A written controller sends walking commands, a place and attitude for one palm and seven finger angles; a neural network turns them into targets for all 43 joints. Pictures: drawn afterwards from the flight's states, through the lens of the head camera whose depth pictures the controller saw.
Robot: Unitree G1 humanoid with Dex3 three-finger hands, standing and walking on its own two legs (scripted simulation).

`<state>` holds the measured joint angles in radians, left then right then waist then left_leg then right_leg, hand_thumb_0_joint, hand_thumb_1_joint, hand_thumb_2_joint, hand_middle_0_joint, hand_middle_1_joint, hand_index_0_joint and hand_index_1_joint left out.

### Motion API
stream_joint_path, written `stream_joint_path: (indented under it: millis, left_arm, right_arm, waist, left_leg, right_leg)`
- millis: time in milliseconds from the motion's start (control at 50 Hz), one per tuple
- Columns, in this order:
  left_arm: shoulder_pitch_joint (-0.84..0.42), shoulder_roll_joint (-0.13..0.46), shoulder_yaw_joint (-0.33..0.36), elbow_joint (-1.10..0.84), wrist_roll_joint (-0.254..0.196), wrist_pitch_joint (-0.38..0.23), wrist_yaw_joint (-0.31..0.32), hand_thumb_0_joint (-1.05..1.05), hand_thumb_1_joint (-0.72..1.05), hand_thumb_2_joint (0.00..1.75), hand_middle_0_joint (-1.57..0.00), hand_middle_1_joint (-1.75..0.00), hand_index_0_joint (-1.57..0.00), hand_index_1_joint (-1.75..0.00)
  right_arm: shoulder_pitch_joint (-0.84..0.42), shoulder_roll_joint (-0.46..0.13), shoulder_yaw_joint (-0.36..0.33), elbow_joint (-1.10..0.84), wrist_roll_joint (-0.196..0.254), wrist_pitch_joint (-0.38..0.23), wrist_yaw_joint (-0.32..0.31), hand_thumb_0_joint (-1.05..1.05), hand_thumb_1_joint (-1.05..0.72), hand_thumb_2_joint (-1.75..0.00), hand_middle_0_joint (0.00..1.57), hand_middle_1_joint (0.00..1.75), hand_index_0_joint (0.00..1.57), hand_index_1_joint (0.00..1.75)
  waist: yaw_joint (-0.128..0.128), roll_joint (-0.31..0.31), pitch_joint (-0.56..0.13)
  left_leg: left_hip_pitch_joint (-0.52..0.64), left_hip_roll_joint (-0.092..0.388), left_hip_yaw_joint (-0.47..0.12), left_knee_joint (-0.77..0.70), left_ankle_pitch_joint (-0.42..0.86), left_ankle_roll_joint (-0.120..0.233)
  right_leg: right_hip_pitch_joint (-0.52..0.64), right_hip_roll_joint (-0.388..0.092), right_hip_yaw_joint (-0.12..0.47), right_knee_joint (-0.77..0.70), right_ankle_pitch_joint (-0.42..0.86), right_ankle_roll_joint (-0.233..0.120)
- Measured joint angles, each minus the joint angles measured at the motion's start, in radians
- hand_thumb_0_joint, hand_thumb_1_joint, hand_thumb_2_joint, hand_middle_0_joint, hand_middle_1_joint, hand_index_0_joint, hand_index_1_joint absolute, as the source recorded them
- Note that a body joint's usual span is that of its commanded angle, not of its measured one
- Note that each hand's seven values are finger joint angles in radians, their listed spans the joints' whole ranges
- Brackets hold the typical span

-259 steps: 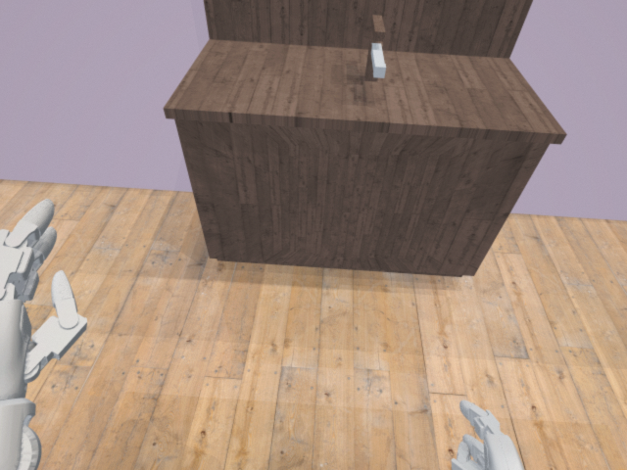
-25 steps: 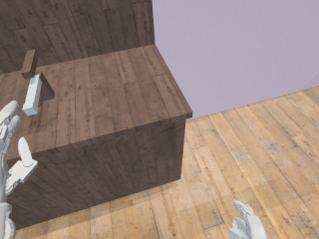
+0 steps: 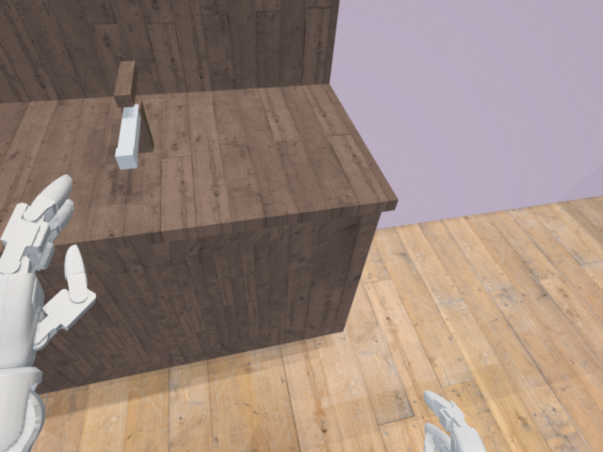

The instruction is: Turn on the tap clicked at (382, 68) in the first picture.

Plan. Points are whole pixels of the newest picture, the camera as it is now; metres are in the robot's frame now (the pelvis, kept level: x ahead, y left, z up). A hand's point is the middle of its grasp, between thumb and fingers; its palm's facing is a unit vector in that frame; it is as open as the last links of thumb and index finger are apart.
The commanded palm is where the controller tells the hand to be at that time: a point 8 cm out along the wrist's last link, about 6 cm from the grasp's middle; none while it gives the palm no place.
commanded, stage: come to a stop and stand still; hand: left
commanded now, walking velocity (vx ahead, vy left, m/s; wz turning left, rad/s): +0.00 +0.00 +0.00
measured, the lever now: (126, 158) +0.53 +0.35 +0.07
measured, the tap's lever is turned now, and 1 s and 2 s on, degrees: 0 0 0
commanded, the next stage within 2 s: look again from close up in 0.56 s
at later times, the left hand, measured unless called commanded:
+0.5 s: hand (38, 311) +0.19 +0.26 +0.17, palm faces +0.43 -0.81 -0.39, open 7.4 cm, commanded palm +0.12 +0.28 +0.18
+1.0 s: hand (86, 257) +0.24 +0.24 +0.18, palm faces +0.38 -0.83 -0.41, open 7.4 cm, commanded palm +0.18 +0.29 +0.18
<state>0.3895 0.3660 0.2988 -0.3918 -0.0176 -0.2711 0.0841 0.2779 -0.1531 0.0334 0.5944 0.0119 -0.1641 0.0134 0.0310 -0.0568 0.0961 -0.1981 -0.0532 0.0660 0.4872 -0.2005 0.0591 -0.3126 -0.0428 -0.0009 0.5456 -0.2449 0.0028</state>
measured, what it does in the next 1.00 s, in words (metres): steps on the spot: right foot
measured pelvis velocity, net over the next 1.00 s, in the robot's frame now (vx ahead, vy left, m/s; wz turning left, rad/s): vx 0.03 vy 0.00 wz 0.04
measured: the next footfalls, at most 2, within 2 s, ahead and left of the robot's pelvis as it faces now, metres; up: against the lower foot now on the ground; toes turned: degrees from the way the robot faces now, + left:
right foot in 0.52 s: +0.08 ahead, -0.10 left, +0.00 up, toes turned +4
right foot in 1.74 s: +0.24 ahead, -0.06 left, +0.00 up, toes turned +0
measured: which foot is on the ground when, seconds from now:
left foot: down 0.00-1.00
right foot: down 0.00-0.44, up 0.46-0.50, down 0.52-1.00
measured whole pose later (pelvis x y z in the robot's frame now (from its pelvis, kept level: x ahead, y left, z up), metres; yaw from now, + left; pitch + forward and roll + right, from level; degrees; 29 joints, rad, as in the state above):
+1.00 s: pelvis +0.03 +0.00 +0.01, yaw +2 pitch +0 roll +0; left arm 0.42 0.38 0.36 -0.49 -0.03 -0.23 0.09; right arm 0.20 -0.18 0.03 0.58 -0.01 -0.13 0.00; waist 0.00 -0.01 0.05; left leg -0.20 -0.05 0.01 0.45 -0.25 0.04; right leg -0.21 0.05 0.02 0.43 -0.22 -0.03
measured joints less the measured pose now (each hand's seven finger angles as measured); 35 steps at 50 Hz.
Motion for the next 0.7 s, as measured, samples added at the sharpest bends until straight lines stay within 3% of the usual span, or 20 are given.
stream_joint_path:
  millis: [80,140,300,380,500,580,620,660,700]
  left_arm:
    - [-0.074,0.033,0.065,0.037,0.002,0.005,-0.002,0.02,0.88,0.89,-0.22,-0.3,-0.22,-0.3]
    - [-0.122,0.015,0.096,0.043,-0.005,0.002,0.006,0.02,0.88,0.89,-0.22,-0.3,-0.21,-0.3]
    - [-0.069,-0.061,0.024,0.022,0.008,0.02,-0.011,0.01,0.89,0.9,-0.21,-0.3,-0.21,-0.3]
    - [-0.06,-0.036,0.033,0.007,0.011,0.044,-0.022,0.01,0.89,0.89,-0.21,-0.3,-0.21,-0.3]
    - [-0.059,0.017,0.09,-0.032,0.005,0.061,-0.022,0.02,0.89,0.89,-0.21,-0.3,-0.21,-0.3]
    - [-0.012,-0.001,0.088,-0.058,0.006,0.05,-0.018,0.02,0.89,0.89,-0.21,-0.3,-0.21,-0.3]
    - [0.013,-0.018,0.075,-0.069,0.006,0.05,-0.018,0.01,0.89,0.89,-0.21,-0.3,-0.21,-0.3]
    - [0.03,-0.033,0.066,-0.075,0.007,0.054,-0.015,0.01,0.89,0.89,-0.21,-0.3,-0.21,-0.3]
    - [0.028,-0.039,0.059,-0.066,0.003,0.059,-0.009,0.01,0.89,0.89,-0.21,-0.3,-0.21,-0.3]
  right_arm:
    - [0.007,0.028,0.018,0.007,-0.006,-0.006,0.007,0.02,-0.9,-0.9,0.2,0.3,0.21,0.3]
    - [-0.004,0.021,0.018,0.011,-0.007,-0.015,0.018,0.02,-0.9,-0.9,0.2,0.3,0.21,0.3]
    - [-0.049,-0.039,-0.01,0.001,-0.021,-0.013,0.013,0.02,-0.9,-0.9,0.2,0.3,0.21,0.3]
    - [-0.081,-0.056,-0.029,-0.019,-0.028,0.005,-0.002,0.02,-0.9,-0.9,0.2,0.3,0.21,0.3]
    - [-0.068,-0.042,-0.049,-0.048,-0.014,0.02,-0.011,0.02,-0.91,-0.9,0.2,0.29,0.21,0.3]
    - [-0.044,-0.042,-0.041,-0.033,-0.018,0.03,-0.002,0.02,-0.91,-0.9,0.2,0.29,0.2,0.3]
    - [-0.036,-0.05,-0.034,-0.017,-0.023,0.034,-0.003,0.02,-0.91,-0.9,0.2,0.29,0.21,0.3]
    - [-0.037,-0.056,-0.027,0.003,-0.026,0.038,-0.005,0.02,-0.91,-0.9,0.2,0.3,0.21,0.3]
    - [-0.036,-0.061,-0.023,0.013,-0.025,0.036,-0.01,0.02,-0.91,-0.9,0.2,0.3,0.21,0.3]
  waist:
    - [0.016,-0.004,-0.001]
    - [0.026,0.009,-0.005]
    - [0.022,0.041,-0.039]
    - [0.013,0.033,-0.015]
    - [-0.001,0.003,0.011]
    - [-0.008,0.028,-0.008]
    - [0.0,0.045,-0.027]
    - [0.014,0.055,-0.043]
    - [0.012,0.068,-0.054]
  left_leg:
    - [-0.011,0.003,-0.01,0.008,0.009,0.0]
    - [-0.023,0.012,-0.012,0.014,0.015,-0.006]
    - [-0.053,0.029,-0.027,0.002,-0.076,-0.032]
    - [-0.068,0.035,-0.028,-0.015,-0.061,-0.037]
    - [-0.054,0.027,0.005,-0.037,0.022,-0.019]
    - [-0.075,0.037,-0.001,0.018,-0.027,-0.03]
    - [-0.111,0.036,-0.028,0.086,-0.099,-0.051]
    - [-0.122,0.033,-0.048,0.138,-0.11,-0.059]
    - [-0.087,0.033,-0.069,0.08,-0.078,-0.049]
  right_leg:
    - [0.023,0.016,0.002,0.03,-0.038,0.002]
    - [0.041,0.032,0.007,0.0,0.0,-0.005]
    - [0.06,0.074,0.041,-0.113,0.021,-0.01]
    - [0.044,0.085,0.05,-0.125,-0.003,-0.004]
    - [0.027,0.07,0.033,0.009,-0.088,0.003]
    - [0.066,0.08,0.018,-0.054,0.048,-0.028]
    - [0.063,0.091,0.016,-0.077,0.063,-0.037]
    - [0.052,0.104,0.025,-0.089,0.069,-0.039]
    - [0.038,0.116,0.024,-0.084,0.077,-0.028]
